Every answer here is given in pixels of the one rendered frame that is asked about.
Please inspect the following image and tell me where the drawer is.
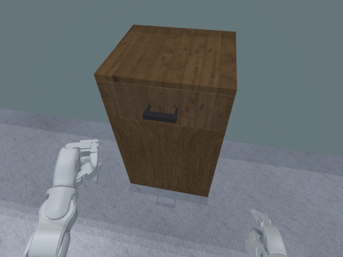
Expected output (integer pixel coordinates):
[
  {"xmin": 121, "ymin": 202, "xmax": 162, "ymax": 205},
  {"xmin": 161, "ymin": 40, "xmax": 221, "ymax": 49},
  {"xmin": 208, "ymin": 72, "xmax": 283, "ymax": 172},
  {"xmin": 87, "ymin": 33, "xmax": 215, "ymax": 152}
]
[{"xmin": 102, "ymin": 81, "xmax": 228, "ymax": 131}]

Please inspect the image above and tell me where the left robot hand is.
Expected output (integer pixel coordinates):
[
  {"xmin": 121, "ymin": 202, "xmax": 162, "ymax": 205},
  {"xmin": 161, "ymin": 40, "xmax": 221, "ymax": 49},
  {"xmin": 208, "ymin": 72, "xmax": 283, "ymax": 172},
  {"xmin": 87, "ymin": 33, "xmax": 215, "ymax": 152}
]
[{"xmin": 53, "ymin": 139, "xmax": 101, "ymax": 190}]

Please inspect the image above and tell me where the left robot forearm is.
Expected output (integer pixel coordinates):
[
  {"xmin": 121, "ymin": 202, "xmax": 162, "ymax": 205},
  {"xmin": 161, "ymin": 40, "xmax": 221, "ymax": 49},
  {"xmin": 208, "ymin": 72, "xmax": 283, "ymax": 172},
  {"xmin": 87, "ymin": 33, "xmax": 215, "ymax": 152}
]
[{"xmin": 22, "ymin": 186, "xmax": 78, "ymax": 257}]

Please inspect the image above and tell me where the right robot hand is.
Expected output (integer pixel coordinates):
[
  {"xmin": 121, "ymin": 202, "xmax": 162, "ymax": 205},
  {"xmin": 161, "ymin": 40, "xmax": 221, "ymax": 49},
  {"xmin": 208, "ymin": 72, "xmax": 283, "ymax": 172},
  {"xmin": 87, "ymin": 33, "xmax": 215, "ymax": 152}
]
[{"xmin": 245, "ymin": 209, "xmax": 287, "ymax": 257}]

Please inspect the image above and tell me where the handle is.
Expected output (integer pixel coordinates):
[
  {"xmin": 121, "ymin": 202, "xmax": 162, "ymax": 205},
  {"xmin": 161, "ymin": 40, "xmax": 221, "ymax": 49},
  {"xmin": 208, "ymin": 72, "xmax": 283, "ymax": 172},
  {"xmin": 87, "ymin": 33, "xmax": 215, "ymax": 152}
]
[{"xmin": 143, "ymin": 105, "xmax": 178, "ymax": 123}]

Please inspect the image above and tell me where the cabinet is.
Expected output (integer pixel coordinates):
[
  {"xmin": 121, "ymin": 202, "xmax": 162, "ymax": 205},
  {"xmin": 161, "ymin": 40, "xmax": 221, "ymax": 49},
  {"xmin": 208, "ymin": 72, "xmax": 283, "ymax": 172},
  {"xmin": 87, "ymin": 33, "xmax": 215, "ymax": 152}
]
[{"xmin": 94, "ymin": 25, "xmax": 237, "ymax": 197}]

